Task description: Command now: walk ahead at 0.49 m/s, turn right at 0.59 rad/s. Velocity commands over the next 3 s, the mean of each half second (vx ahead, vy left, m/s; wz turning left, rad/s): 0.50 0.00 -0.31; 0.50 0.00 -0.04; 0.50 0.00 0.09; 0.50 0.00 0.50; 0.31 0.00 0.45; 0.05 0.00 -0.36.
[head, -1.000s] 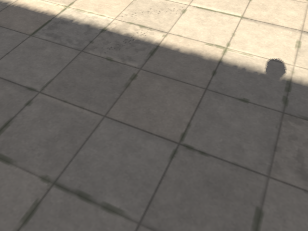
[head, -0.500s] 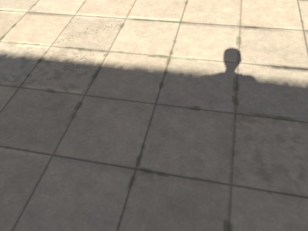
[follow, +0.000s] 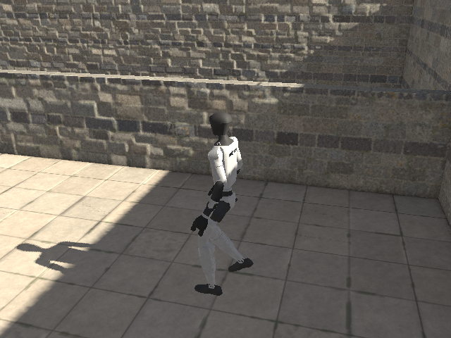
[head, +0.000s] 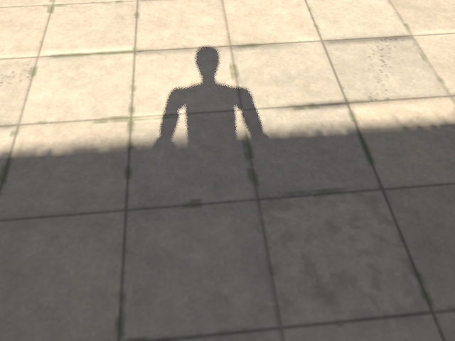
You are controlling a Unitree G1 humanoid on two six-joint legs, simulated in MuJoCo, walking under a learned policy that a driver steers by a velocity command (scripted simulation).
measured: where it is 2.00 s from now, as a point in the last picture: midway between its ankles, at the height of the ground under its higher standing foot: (271, 181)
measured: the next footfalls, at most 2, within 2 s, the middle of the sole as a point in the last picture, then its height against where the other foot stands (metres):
right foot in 0.36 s outside the picture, level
left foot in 0.92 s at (235, 269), level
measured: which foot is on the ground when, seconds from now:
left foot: down 0.00-0.36, up 0.38-0.90, down 0.92-1.00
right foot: up 0.00-0.34, down 0.36-0.92, up 0.94-1.00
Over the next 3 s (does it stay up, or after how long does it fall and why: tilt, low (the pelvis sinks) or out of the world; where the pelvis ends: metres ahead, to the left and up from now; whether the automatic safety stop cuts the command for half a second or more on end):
stays up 1.32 0.01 0.00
